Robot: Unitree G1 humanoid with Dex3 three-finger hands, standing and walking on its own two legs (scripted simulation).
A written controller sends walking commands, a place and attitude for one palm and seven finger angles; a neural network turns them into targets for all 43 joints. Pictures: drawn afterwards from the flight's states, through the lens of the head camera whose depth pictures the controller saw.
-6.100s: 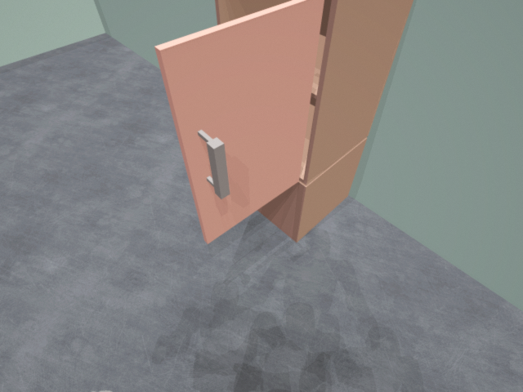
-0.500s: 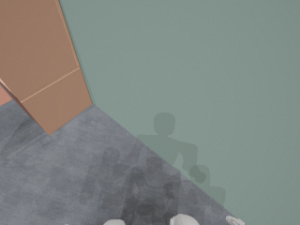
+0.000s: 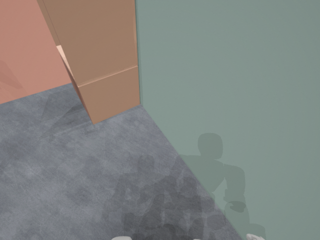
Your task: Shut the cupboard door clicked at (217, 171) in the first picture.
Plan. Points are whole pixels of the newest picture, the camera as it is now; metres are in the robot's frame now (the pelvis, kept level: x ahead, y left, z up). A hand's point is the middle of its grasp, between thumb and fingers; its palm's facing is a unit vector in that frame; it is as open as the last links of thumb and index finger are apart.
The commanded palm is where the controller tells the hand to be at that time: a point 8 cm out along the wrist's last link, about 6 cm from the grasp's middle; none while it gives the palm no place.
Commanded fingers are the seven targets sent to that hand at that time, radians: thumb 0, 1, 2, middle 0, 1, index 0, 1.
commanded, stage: turn to face it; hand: left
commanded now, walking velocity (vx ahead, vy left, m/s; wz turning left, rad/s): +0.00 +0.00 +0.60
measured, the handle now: out of the picture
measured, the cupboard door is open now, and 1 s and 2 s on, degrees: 87 87 87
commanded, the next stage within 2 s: take the last steps up to it in 0.86 s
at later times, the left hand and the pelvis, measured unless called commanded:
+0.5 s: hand out of the picture +0.01 +0.18 -0.15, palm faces +0.31 -0.92 -0.24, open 7.4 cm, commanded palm none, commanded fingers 0.00 0.90 0.90 -0.20 -0.30 -0.20 -0.30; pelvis +0.01 -0.03 +0.01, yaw +18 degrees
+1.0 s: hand out of the picture +0.00 +0.16 -0.14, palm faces +0.48 -0.84 -0.26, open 7.4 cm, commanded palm none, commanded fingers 0.00 0.90 0.90 -0.20 -0.30 -0.20 -0.30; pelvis +0.03 -0.05 +0.01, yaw +29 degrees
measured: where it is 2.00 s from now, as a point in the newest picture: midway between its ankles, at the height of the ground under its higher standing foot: (127, 237)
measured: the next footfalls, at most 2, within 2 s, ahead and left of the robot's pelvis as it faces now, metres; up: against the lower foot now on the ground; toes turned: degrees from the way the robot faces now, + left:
right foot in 0.26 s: +0.06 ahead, -0.16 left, +0.00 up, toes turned +7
left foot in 0.54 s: +0.02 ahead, +0.10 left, +0.00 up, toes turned +23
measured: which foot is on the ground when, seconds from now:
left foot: down 0.00-0.24, up 0.26-0.52, down 0.54-0.88, up 0.90-1.00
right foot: up 0.00-0.24, down 0.26-0.54, up 0.56-0.86, down 0.88-1.00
